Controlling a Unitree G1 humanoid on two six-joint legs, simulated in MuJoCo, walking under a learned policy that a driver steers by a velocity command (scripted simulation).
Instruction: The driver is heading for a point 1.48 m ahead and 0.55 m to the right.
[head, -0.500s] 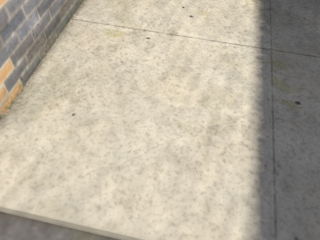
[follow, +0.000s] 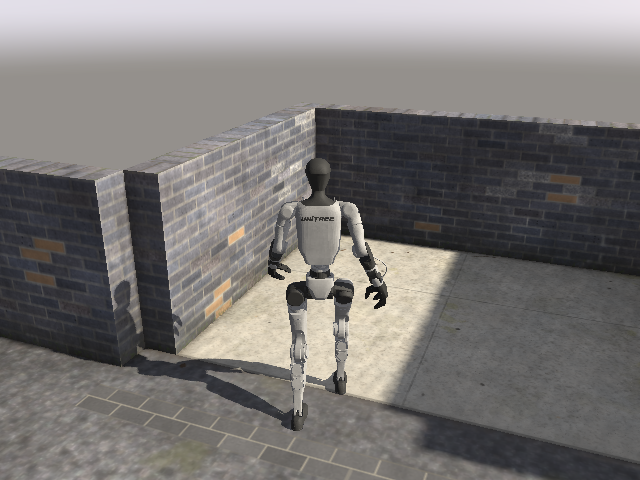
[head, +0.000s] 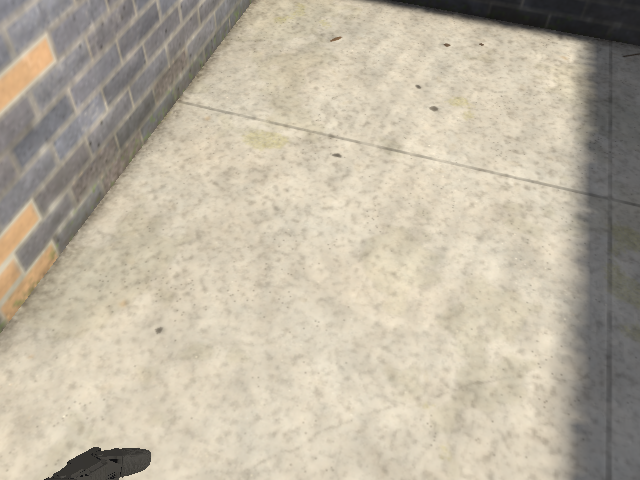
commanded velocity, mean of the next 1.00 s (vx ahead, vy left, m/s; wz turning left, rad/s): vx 0.50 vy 0.00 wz -0.47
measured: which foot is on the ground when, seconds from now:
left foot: down 0.00-0.04, up 0.06-0.48, down 0.50-1.00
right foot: up 0.00-0.00, down 0.02-0.50, up 0.52-0.98, down 1.00-1.00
